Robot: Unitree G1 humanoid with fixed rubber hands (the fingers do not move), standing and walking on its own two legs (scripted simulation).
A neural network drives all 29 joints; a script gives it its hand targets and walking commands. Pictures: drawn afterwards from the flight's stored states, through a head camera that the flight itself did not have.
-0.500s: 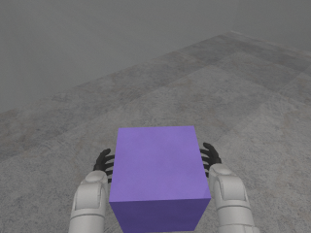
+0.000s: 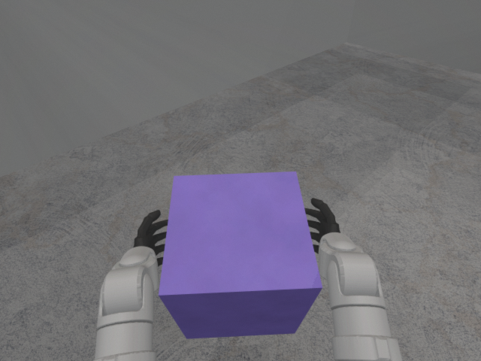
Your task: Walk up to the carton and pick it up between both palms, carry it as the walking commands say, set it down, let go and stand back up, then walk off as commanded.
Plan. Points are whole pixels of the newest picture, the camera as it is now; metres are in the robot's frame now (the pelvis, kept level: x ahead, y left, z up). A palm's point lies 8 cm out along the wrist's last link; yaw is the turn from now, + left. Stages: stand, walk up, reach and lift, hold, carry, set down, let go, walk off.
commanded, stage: carry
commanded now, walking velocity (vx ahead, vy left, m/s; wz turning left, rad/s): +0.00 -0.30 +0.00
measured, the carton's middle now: (238, 259) +0.30 +0.02 +0.02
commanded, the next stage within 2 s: none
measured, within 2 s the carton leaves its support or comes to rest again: neither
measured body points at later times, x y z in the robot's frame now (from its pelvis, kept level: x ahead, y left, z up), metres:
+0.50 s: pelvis -0.04 -0.11 +0.00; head -0.08 -0.12 +0.44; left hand +0.21 +0.04 +0.08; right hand +0.21 -0.26 +0.08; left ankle +0.01 +0.07 -0.72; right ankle +0.01 -0.24 -0.72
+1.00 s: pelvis -0.10 -0.26 +0.00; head -0.14 -0.27 +0.45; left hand +0.14 -0.12 +0.09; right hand +0.14 -0.42 +0.08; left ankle -0.06 -0.07 -0.70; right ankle -0.04 -0.38 -0.72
